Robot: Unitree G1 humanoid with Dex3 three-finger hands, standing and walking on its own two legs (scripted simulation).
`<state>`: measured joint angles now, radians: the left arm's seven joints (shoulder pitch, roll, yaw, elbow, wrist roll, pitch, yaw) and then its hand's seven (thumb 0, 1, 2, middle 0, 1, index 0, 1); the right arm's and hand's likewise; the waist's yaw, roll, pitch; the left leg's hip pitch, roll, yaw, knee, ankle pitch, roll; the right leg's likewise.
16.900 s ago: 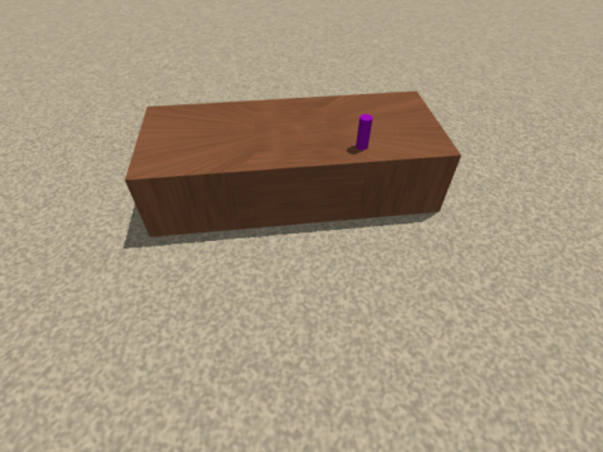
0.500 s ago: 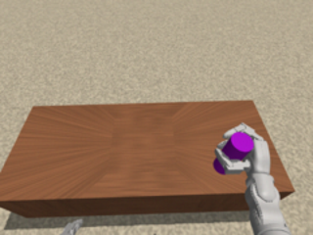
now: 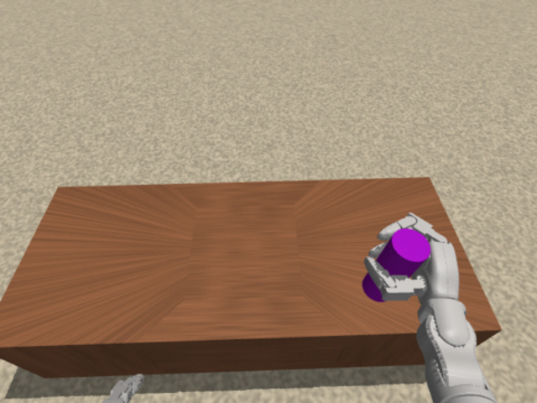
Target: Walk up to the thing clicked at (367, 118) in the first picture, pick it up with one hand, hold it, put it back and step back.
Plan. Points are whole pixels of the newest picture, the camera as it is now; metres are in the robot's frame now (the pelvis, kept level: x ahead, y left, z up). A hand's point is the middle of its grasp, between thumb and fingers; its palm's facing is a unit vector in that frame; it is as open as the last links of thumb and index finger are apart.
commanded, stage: hold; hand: right
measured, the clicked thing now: (392, 268) +0.33 -0.17 +0.03
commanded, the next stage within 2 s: crouch in 1.82 s
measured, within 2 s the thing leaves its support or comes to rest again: neither
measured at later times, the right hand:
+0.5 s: hand (389, 264) +0.32 -0.16 +0.04, palm faces +0.12 +0.99 -0.01, open 7.2 cm
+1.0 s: hand (393, 260) +0.33 -0.16 +0.05, palm faces +0.12 +0.99 -0.01, open 7.2 cm
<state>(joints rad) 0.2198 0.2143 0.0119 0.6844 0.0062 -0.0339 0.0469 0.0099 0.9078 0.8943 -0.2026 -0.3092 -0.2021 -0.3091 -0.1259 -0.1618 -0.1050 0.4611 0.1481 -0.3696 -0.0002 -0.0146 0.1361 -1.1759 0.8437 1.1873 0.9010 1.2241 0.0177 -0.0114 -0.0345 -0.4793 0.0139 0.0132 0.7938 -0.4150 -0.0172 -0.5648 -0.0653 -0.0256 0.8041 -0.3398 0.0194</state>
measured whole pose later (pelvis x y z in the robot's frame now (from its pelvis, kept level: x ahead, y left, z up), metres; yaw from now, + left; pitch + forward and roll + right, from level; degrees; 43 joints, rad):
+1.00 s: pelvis +0.00 +0.00 +0.00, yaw +0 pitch +5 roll +1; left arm 0.21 0.21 0.01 0.70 0.01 -0.04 0.06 0.01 0.90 0.90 -0.20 -0.31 -0.20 -0.31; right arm -0.12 -0.17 -0.12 0.46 0.16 -0.37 0.02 -0.01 0.13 -1.18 0.84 1.19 0.90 1.23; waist 0.02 -0.01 -0.03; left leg -0.46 0.01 0.01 0.78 -0.41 -0.01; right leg -0.54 -0.07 -0.02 0.78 -0.33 0.02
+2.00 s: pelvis +0.00 +0.00 +0.00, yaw +0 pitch +5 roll +1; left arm 0.21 0.21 0.01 0.70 0.01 -0.05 0.07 0.01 0.90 0.90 -0.20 -0.31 -0.20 -0.31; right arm -0.09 -0.17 -0.13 0.43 0.16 -0.38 0.02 -0.01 0.13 -1.18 0.84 1.19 0.90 1.23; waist 0.01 -0.01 -0.03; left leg -0.45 0.01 0.01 0.77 -0.41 -0.01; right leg -0.54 -0.07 -0.02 0.78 -0.34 0.02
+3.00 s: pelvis -0.05 +0.00 -0.18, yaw +3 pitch +32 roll +3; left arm 0.16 0.24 0.00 0.69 0.07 -0.01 -0.01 0.01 0.91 0.90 -0.20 -0.30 -0.20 -0.30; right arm -0.64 -0.35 -0.42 0.95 0.12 -0.58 0.14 -0.01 0.13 -1.19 0.86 1.18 0.91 1.21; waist 0.11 -0.02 -0.19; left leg -1.54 -0.02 0.03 1.65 -0.66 -0.01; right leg -1.64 -0.10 0.05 1.64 -0.56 0.03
